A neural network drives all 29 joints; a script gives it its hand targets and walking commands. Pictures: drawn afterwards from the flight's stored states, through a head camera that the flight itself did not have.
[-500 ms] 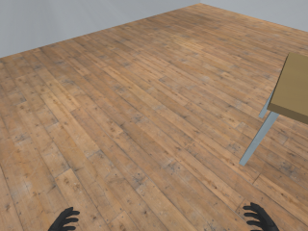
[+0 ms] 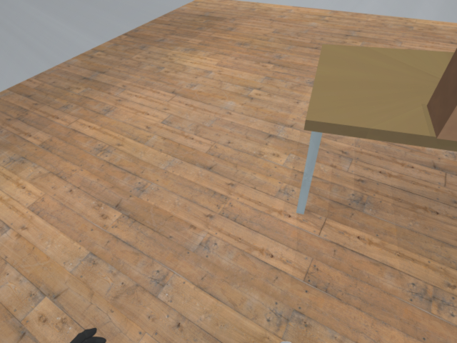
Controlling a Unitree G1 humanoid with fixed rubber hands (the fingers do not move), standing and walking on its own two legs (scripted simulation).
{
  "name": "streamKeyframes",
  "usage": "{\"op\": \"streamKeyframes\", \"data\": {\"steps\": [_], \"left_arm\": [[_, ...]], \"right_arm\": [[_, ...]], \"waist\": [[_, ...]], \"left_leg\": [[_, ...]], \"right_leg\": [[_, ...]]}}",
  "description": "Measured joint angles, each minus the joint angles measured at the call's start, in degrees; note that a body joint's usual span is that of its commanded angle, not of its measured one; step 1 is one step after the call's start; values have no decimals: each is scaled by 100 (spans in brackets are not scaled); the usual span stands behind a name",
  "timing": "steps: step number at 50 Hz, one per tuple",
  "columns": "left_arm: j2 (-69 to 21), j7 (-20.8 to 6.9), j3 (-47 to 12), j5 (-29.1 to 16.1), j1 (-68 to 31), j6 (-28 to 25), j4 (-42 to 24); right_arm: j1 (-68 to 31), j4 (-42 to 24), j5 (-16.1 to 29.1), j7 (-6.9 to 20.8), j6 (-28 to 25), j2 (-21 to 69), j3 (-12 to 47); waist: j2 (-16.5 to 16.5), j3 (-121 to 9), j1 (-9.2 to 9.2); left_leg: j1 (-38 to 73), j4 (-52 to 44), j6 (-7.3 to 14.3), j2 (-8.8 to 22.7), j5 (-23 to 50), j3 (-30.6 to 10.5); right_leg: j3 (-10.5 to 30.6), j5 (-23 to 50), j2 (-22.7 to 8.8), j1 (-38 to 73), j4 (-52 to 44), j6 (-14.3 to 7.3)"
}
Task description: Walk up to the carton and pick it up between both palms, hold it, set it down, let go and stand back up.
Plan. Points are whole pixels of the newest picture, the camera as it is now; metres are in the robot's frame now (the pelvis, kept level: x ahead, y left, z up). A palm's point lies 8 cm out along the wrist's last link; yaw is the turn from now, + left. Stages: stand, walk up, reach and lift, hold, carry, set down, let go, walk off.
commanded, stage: walk up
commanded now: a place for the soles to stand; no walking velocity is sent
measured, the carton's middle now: out of the picture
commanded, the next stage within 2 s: none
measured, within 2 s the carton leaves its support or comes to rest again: neither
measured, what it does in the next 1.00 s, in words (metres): steps to the right, turning right: left foot, then right foot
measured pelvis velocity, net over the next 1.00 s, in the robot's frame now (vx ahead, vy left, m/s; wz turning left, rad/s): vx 0.11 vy -0.31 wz -0.33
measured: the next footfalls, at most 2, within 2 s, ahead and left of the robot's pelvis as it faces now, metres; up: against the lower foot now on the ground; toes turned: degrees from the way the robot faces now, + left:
left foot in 0.48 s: +0.13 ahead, +0.04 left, +0.00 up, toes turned +1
right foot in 0.64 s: +0.08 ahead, -0.36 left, +0.00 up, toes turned -11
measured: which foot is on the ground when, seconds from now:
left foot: down 0.00-0.02, up 0.04-0.46, down 0.48-0.64, up 0.66-1.00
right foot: down 0.00-0.44, up 0.46-0.62, down 0.64-1.00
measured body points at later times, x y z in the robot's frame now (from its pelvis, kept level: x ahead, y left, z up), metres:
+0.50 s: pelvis +0.03 -0.14 +0.00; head +0.03 -0.17 +0.44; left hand +0.21 +0.14 -0.06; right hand +0.01 -0.49 -0.10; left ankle +0.09 +0.04 -0.71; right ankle +0.06 -0.16 -0.68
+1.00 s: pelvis +0.11 -0.31 +0.02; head +0.11 -0.34 +0.47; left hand +0.27 -0.05 -0.05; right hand +0.12 -0.66 -0.07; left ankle +0.26 -0.19 -0.65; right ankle +0.04 -0.35 -0.71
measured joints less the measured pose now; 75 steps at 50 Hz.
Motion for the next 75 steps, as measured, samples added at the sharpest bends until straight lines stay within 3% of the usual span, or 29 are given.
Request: {"op": "streamKeyframes", "data": {"steps": [2,5,12,18,21,22,23,24,26,28,30,31,32,33,35,38,44,49,57,58,60,62,64,67,71,75], "left_arm": [[12,59,4,1,30,-114,9],[-45,181,1,1,56,-132,7],[-65,349,0,1,294,-124,5],[-67,383,-1,1,390,-51,-105],[-52,387,-2,2,327,77,-243],[-47,384,-2,2,249,122,-309],[-48,386,-2,2,195,110,-424],[-23,393,5,2,167,68,-566],[57,417,70,2,151,54,-620],[38,370,69,1,168,124,-637],[54,293,68,-1,208,56,-651],[94,261,69,-1,246,-20,-655],[177,248,73,-1,279,-112,-652],[216,254,73,0,279,-159,-636],[150,274,71,0,311,-194,-632],[-117,403,71,0,565,-269,-637],[-154,617,71,1,934,-299,-639],[-156,652,70,1,1064,-344,-638],[-158,656,68,1,1259,-279,-634],[-154,657,69,1,1301,-285,-630],[-140,702,71,2,1211,-181,-624],[-135,708,71,1,1060,-117,-635],[-97,671,71,0,867,-128,-642],[-30,552,69,0,563,-113,-644],[-25,370,67,0,250,-65,-646],[-9,262,69,0,229,-89,-644]], "right_arm": [[-115,12,0,63,76,-21,1],[-292,3,0,130,258,138,3],[-241,2,0,233,319,194,0],[136,-3,1,271,399,190,-1],[391,-10,1,210,308,181,-24],[540,-9,1,164,241,141,-45],[676,2,0,115,209,21,-67],[766,19,1,50,237,-85,-109],[672,16,1,-62,318,16,-113],[569,6,0,-100,182,87,-108],[356,3,0,-50,39,90,-105],[216,4,0,-7,3,91,-103],[88,8,0,43,-12,95,-103],[-26,20,0,80,8,92,-106],[-140,23,0,134,152,133,-106],[-375,7,0,206,209,130,-106],[-451,8,1,309,152,127,-105],[-475,6,1,343,162,134,-107],[-553,5,1,150,138,265,-110],[-562,6,1,138,97,244,-111],[-563,12,1,112,89,337,-107],[-395,11,1,98,67,399,-107],[-161,10,0,73,35,400,-105],[152,8,0,75,-12,401,-103],[371,5,0,97,-33,399,-103],[370,6,0,120,-33,381,-105]], "waist": [[73,68,4],[43,130,6],[49,153,-3],[35,95,-10],[-30,91,-27],[-22,96,-35],[45,86,-39],[104,73,-48],[-185,126,-46],[-179,38,-35],[-30,-61,-25],[29,-92,-24],[53,-82,-19],[116,-24,-22],[101,-15,-12],[106,11,-16],[110,146,-15],[117,181,-8],[84,170,61],[111,146,74],[-40,222,71],[-111,224,74],[-119,230,82],[-158,241,85],[-190,241,89],[-210,146,91]], "left_leg": [[-169,740,22,87,-650,-201],[-859,2114,22,-338,-1128,-781],[-1739,2345,21,-533,-167,-867],[-1724,2024,20,-582,35,-834],[-1101,627,20,-620,-74,-620],[-771,-15,45,-623,138,-467],[-542,-376,138,-614,550,-417],[-464,-482,206,-551,636,-483],[-540,-31,-138,-560,453,-288],[-521,74,-191,-419,290,-218],[-510,71,-192,-133,219,-208],[-506,127,-192,39,153,-201],[-532,349,-146,201,-59,-258],[-620,773,-79,298,-529,-466],[-1030,1985,-59,17,-1120,-863],[-1569,2930,-61,-515,-926,-993],[-2195,2850,-61,-576,56,-850],[-2215,1773,-60,-576,458,-803],[-1378,44,0,-904,1099,-615],[-1165,-138,203,-891,1087,-688],[-1131,108,246,-899,754,-580],[-1002,122,244,-835,572,-497],[-841,121,244,-712,475,-473],[-594,120,244,-548,342,-452],[-300,120,179,-362,151,-432],[-70,187,50,-203,-124,-401]], "right_leg": [[-26,477,173,6,84,-174],[-20,359,296,70,119,-467],[-29,672,593,919,-1354,-446],[-36,916,886,1404,-2268,-32],[-54,1291,1014,1309,-2222,632],[-65,972,1097,1069,-1752,889],[-66,332,1191,616,-759,965],[-26,-235,1207,129,453,932],[447,-780,932,-412,2462,687],[787,-1098,559,-537,3144,421],[899,-1507,105,-417,2351,205],[899,-1296,-51,-234,1541,112],[878,-811,-94,13,801,30],[768,-512,50,54,807,9],[660,-722,225,70,1123,-79],[645,-691,336,483,619,-112],[636,-196,595,1519,-821,-362],[628,-151,799,1962,-1338,-504],[623,-801,1020,2199,-904,-549],[611,-934,1087,1939,-301,-426],[618,-1242,1088,1213,1374,-191],[626,-1224,1080,509,2539,-160],[640,-1071,947,-21,2913,-159],[645,-695,599,-551,2713,-158],[648,-48,175,-652,1458,-158],[641,262,34,-106,211,-159]]}}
